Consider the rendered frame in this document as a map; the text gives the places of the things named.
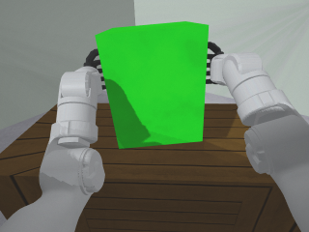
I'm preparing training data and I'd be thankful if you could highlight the left robot forearm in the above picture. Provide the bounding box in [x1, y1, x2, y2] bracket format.
[39, 66, 102, 187]

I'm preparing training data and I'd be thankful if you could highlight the right robot forearm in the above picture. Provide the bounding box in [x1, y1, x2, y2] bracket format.
[210, 52, 309, 128]

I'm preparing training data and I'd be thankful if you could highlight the robot right upper arm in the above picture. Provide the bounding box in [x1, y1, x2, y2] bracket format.
[244, 114, 309, 232]

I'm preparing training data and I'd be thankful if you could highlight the pedestal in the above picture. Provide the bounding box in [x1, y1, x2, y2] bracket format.
[0, 102, 301, 232]

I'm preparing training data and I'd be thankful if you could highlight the robot left hand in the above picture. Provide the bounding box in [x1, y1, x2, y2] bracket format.
[83, 48, 106, 90]

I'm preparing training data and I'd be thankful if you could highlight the robot left upper arm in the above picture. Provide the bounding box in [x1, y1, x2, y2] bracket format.
[0, 147, 105, 232]

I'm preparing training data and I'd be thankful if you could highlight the carton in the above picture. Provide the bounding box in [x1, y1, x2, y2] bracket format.
[95, 21, 209, 149]

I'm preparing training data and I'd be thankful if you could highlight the robot right hand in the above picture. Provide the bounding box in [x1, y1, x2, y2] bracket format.
[206, 42, 224, 85]

